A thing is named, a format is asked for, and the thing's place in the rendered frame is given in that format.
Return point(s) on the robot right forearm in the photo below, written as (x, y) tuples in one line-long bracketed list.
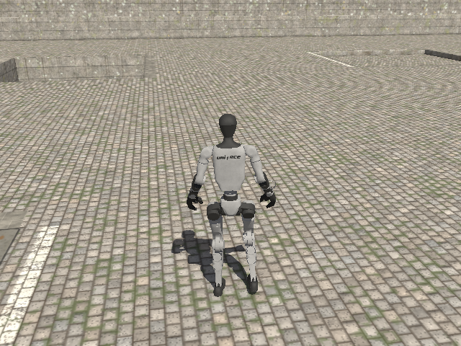
[(266, 187)]

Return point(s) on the left robot hand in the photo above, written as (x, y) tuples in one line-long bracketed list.
[(189, 202)]

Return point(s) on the robot right foot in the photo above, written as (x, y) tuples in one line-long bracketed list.
[(253, 286)]

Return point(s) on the right robot hand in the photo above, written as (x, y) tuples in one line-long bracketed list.
[(271, 198)]

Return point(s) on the robot left upper arm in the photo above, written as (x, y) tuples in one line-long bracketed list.
[(205, 154)]

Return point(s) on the robot left forearm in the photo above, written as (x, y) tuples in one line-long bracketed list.
[(195, 188)]

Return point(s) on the robot right shin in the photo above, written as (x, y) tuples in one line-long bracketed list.
[(251, 257)]

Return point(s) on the robot right upper arm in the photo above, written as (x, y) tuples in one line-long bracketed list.
[(252, 152)]

